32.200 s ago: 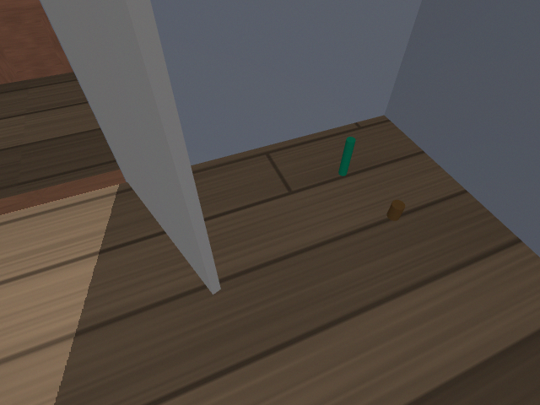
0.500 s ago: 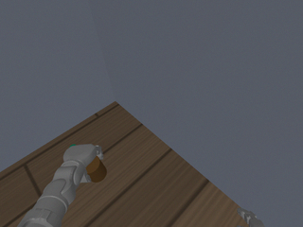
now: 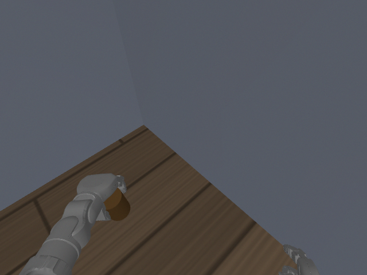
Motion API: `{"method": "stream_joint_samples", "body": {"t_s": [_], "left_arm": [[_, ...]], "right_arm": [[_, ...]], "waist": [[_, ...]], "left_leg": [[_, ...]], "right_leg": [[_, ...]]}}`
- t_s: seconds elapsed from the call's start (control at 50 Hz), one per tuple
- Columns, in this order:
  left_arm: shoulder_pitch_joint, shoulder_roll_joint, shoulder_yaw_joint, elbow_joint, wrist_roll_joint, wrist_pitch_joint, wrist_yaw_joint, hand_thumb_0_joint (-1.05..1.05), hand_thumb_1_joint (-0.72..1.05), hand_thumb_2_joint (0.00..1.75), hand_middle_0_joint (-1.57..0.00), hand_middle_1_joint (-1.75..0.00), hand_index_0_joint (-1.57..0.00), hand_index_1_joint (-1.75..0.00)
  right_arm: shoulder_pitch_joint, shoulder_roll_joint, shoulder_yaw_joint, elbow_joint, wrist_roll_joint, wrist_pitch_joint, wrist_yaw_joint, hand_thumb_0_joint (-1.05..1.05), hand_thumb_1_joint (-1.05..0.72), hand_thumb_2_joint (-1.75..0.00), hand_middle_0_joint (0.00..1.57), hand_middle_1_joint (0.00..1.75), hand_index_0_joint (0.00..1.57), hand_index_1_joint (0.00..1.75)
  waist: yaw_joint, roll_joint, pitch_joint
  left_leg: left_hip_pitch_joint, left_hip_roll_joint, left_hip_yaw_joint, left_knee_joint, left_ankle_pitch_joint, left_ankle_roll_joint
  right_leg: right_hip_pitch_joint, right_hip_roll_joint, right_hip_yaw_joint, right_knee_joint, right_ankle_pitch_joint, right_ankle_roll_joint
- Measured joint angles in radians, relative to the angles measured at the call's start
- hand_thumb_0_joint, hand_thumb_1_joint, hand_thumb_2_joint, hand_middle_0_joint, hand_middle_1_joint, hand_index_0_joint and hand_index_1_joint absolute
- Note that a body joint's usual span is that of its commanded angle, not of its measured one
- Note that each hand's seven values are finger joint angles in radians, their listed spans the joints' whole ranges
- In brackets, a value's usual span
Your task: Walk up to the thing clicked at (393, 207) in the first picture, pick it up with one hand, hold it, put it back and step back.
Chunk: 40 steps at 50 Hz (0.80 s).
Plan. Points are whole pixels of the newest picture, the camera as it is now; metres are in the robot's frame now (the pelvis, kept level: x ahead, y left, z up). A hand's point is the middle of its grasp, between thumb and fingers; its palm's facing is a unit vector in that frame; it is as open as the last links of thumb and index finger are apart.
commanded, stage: hold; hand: left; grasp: from above
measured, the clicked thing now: (114, 204) +0.31 +0.21 -0.08
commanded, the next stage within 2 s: crouch in 0.38 s
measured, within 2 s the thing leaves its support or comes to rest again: neither
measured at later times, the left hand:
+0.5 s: hand (104, 204) +0.29 +0.23 -0.04, palm faces -0.45 -0.07 -0.89, open 9.0 cm
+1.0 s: hand (115, 218) +0.30 +0.23 -0.15, palm faces -0.47 +0.01 -0.88, open 9.0 cm
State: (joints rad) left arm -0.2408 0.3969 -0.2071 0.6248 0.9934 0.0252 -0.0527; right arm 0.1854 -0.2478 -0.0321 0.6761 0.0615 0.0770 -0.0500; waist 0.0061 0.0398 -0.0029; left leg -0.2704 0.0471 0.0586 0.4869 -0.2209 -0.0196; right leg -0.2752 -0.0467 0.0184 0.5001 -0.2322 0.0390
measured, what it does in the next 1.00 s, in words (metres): stands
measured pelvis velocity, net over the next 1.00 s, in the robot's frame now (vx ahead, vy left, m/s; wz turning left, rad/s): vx -0.01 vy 0.00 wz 0.02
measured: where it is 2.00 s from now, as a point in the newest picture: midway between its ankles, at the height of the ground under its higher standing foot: outside the picture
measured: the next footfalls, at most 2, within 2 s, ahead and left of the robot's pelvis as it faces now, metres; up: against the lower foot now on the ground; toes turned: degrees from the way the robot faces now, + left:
none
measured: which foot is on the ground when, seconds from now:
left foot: down 0.00-1.00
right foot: down 0.00-1.00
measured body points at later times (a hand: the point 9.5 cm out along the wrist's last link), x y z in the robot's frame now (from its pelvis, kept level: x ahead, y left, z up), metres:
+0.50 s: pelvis +0.00 +0.00 +0.00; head +0.01 -0.02 +0.45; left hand +0.31 +0.23 +0.01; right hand +0.14 -0.25 -0.12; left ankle +0.02 +0.13 -0.74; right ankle +0.02 -0.14 -0.74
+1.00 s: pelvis -0.01 +0.00 -0.05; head +0.07 +0.01 +0.40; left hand +0.32 +0.23 -0.10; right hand +0.09 -0.28 -0.16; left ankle +0.02 +0.13 -0.74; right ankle +0.02 -0.14 -0.74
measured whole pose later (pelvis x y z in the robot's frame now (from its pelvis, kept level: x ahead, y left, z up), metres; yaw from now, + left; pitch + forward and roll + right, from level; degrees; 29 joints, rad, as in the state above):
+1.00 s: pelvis -0.01 +0.00 -0.05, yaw +1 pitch +13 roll -1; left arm -0.43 0.36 -0.16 1.06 1.16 -0.07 0.29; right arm 0.21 -0.26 -0.08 0.71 0.00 0.06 0.00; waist -0.05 -0.01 -0.07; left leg -0.74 0.06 0.02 0.88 -0.36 -0.02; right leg -0.73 -0.04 0.00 0.87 -0.37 0.04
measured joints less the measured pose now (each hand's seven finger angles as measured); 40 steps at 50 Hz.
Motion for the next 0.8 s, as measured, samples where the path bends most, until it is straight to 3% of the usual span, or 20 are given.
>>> {"method": "stream_joint_samples", "body": {"t_s": [0.6,0.7,0.8], "left_arm": [[0.005,-0.009,0.002,0.015,0.009,-0.006,0.028,0.05,0.19,0.48,-0.93,-0.71,-0.68,-0.56],[0.007,-0.014,0.008,0.052,0.025,-0.031,0.058,0.05,0.19,0.48,-0.93,-0.71,-0.68,-0.56],[-0.022,-0.020,0.014,0.156,0.059,-0.063,0.137,0.04,0.19,0.48,-0.93,-0.70,-0.68,-0.56]], "right_arm": [[0.004,0.001,-0.005,0.007,-0.003,0.009,0.002,0.01,-0.91,-0.90,0.20,0.30,0.20,0.30],[0.000,0.003,-0.005,0.005,-0.005,0.012,0.004,0.01,-0.91,-0.90,0.20,0.30,0.20,0.30],[-0.005,0.005,-0.010,0.011,-0.019,0.014,0.012,0.01,-0.91,-0.90,0.20,0.30,0.20,0.30]], "waist": [[-0.003,-0.003,0.010],[-0.010,-0.010,0.009],[-0.022,-0.025,0.006]], "left_leg": [[0.008,-0.002,-0.001,-0.014,0.002,0.001],[-0.007,-0.003,-0.005,-0.003,-0.002,0.001],[-0.069,-0.002,-0.013,0.042,-0.016,-0.001]], "right_leg": [[0.010,-0.002,-0.001,-0.018,0.004,0.002],[-0.004,-0.003,-0.004,-0.006,-0.002,0.001],[-0.062,-0.003,-0.009,0.039,-0.018,-0.001]]}}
